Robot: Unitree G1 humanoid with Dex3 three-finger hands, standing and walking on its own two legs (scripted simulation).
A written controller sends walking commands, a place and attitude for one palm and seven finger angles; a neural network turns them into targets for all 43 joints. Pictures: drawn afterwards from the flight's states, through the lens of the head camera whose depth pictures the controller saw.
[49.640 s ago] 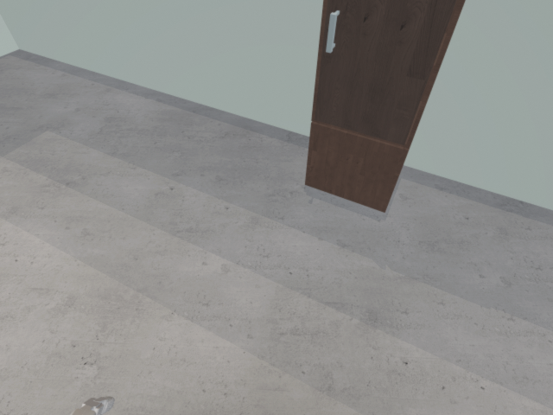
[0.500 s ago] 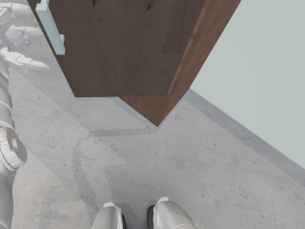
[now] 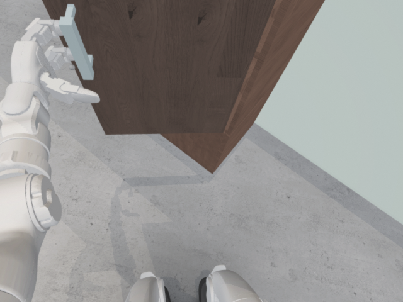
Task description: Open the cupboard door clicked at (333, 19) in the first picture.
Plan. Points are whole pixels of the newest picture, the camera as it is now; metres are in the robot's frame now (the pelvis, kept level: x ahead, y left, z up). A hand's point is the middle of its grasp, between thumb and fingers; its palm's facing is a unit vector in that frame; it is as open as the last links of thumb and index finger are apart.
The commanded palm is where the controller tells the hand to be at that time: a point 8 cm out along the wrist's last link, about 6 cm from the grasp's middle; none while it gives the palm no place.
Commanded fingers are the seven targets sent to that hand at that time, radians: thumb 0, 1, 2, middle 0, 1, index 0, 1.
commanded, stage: slide the fingers in behind the handle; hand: left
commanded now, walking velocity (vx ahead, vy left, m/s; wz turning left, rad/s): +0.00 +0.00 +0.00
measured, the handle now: (80, 44) +0.59 +0.17 +0.10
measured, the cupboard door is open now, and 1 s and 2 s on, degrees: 43 42 43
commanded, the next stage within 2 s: close the thumb around the handle in 0.90 s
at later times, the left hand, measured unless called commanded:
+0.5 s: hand (87, 67) +0.54 +0.16 +0.09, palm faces -0.01 -1.00 +0.00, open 13.9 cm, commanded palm +0.52 +0.19 +0.09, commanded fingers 0.00 -0.50 0.30 -0.30 -1.20 -0.30 -1.20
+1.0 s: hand (94, 66) +0.54 +0.15 +0.09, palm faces +0.00 -1.00 -0.02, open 13.9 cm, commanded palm +0.52 +0.19 +0.09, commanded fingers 0.00 -0.44 0.32 -0.30 -1.21 -0.30 -1.21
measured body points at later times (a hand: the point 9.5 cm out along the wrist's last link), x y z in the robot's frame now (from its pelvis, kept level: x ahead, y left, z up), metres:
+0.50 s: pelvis +0.00 -0.01 +0.00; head +0.14 +0.01 +0.42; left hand +0.53 +0.21 +0.09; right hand -0.03 -0.28 -0.10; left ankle +0.00 +0.07 -0.68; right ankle +0.00 -0.11 -0.68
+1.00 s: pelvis +0.00 -0.02 +0.00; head +0.14 +0.00 +0.42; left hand +0.53 +0.20 +0.09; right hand -0.02 -0.28 -0.11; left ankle +0.00 +0.07 -0.68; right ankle +0.00 -0.11 -0.68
